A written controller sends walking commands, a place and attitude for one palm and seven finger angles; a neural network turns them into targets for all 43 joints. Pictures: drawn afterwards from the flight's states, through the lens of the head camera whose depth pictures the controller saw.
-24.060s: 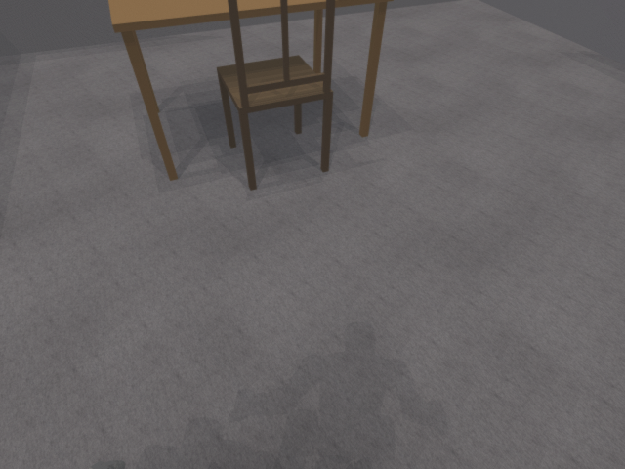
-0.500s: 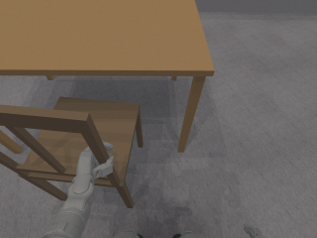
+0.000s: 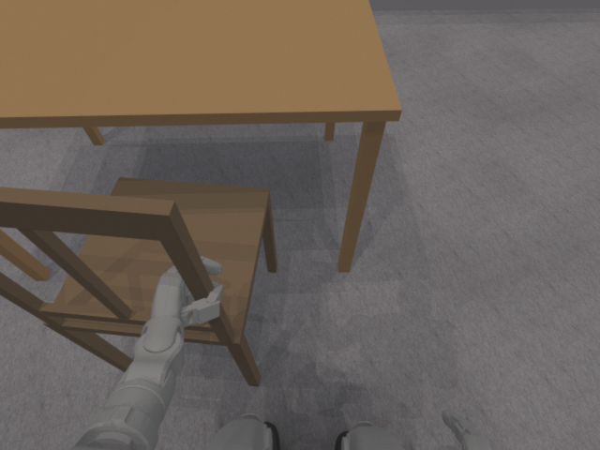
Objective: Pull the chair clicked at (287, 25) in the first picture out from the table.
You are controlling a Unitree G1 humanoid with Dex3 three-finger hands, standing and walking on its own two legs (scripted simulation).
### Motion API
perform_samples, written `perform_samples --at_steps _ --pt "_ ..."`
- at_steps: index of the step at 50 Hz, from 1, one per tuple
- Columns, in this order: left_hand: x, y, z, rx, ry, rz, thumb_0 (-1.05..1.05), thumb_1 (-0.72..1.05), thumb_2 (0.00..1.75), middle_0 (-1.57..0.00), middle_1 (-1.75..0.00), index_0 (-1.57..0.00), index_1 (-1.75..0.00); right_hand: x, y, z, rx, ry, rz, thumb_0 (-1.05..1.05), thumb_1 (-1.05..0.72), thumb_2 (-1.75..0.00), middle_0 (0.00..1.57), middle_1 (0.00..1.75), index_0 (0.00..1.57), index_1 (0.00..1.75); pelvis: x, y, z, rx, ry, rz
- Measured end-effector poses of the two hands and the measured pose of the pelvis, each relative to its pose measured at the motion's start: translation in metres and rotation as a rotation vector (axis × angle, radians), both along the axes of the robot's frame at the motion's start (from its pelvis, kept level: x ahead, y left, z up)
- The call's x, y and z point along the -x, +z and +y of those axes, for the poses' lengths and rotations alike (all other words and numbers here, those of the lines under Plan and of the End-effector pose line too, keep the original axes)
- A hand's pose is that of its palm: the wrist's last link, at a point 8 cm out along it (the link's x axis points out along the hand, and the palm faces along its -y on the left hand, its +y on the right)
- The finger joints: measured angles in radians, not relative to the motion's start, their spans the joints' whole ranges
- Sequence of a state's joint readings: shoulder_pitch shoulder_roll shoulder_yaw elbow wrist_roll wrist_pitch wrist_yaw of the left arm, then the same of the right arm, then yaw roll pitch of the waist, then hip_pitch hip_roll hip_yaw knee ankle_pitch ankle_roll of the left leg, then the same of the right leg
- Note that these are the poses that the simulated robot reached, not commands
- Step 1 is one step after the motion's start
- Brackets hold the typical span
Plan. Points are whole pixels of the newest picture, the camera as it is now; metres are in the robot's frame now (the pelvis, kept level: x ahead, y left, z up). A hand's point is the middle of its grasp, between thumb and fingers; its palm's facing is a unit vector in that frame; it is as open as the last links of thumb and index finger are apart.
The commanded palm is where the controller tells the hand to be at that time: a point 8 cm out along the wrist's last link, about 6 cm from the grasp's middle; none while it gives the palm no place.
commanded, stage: step backward, pulling the chair out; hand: left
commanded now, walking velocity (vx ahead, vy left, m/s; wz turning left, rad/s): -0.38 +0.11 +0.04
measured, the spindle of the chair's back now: (87, 278) +0.36 +0.36 -0.06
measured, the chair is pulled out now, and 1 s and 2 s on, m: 0.14 0.25 0.47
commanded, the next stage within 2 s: none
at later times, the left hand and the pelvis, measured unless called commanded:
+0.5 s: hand (212, 319) +0.30 +0.14 -0.05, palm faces +0.05 -0.99 -0.16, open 5.9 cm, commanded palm +0.26 +0.19 -0.05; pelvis -0.03 +0.00 +0.01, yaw -1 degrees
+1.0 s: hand (211, 389) +0.20 +0.13 -0.05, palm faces +0.07 -0.98 -0.16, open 6.1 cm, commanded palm +0.17 +0.18 -0.06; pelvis -0.13 -0.02 +0.01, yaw -3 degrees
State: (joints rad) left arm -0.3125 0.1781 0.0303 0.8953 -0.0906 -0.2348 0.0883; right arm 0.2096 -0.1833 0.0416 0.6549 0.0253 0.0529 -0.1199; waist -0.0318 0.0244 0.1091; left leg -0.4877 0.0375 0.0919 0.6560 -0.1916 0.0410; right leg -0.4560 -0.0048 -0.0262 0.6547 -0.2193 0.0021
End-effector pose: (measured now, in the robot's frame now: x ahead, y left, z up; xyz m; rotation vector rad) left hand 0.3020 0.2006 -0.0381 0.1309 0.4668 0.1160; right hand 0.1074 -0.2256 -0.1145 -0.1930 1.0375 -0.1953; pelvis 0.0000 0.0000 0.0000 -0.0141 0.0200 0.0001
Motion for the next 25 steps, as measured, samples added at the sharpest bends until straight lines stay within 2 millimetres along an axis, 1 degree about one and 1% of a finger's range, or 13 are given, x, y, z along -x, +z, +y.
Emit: perform_samples --at_steps 3,5,9,12,15,18,22,25 --pt "0.005 0.0 -0.002 -0.005 0.018 -0.004 0.07 0.57 0.79 -0.33 -1.12 -0.5 -1.45 0.003 -0.001 -0.009 0.002 -0.008 -0.002 0.0 -0.9 -0.9 0.2 0.3 0.21 0.3 0.002 0.0 -0.006 -0.001 0.003 0.004" --pt "0.009 0.0 -0.003 -0.007 0.023 -0.003 0.07 0.57 0.79 -0.34 -1.12 -0.5 -1.45 0.005 0.001 -0.018 0.018 -0.015 0.005 0.0 -0.9 -0.9 0.2 0.3 0.21 0.3 0.001 0.001 -0.007 -0.006 0.008 0.008" --pt "0.014 0.001 -0.005 0.002 0.017 0.01 0.08 0.58 0.78 -0.32 -1.12 -0.5 -1.45 0.01 0.008 -0.034 0.078 -0.013 0.035 0.0 -0.9 -0.9 0.2 0.3 0.21 0.3 0.0 0.006 0.0 -0.009 0.028 0.016" --pt "0.013 0.001 -0.004 0.001 -0.014 0.011 0.07 0.59 0.77 -0.31 -1.15 -0.5 -1.45 0.012 0.014 -0.039 0.134 -0.003 0.049 0.0 -0.9 -0.9 0.2 0.3 0.2 0.3 0.003 0.006 0.008 0.0 0.055 0.027" --pt "0.014 0.001 -0.003 0.003 -0.04 0.015 0.07 0.6 0.75 -0.29 -1.18 -0.5 -1.45 0.013 0.022 -0.036 0.149 -0.005 0.052 0.0 -0.91 -0.9 0.2 0.3 0.2 0.3 0.01 0.009 0.012 -0.02 0.032 0.022" --pt "0.017 0.001 -0.003 0.007 -0.048 0.02 0.07 0.61 0.74 -0.28 -1.18 -0.5 -1.45 0.011 0.025 -0.026 0.12 0.001 0.026 0.0 -0.91 -0.9 0.2 0.3 0.2 0.3 0.013 0.011 0.011 -0.016 0.015 0.03" --pt "0.021 0.001 -0.004 -0.002 -0.043 0.02 0.07 0.6 0.75 -0.29 -1.17 -0.5 -1.45 0.013 0.019 -0.011 0.039 0.015 0.002 0.0 -0.91 -0.9 0.2 0.3 0.2 0.3 0.02 0.012 0.003 -0.005 -0.016 0.032" --pt "0.027 0.002 -0.005 -0.003 -0.028 0.023 0.08 0.59 0.76 -0.3 -1.15 -0.5 -1.45 0.02 0.016 -0.005 -0.005 0.004 -0.002 0.0 -0.9 -0.9 0.2 0.3 0.2 0.3 0.03 0.013 -0.002 0.011 -0.017 0.029"
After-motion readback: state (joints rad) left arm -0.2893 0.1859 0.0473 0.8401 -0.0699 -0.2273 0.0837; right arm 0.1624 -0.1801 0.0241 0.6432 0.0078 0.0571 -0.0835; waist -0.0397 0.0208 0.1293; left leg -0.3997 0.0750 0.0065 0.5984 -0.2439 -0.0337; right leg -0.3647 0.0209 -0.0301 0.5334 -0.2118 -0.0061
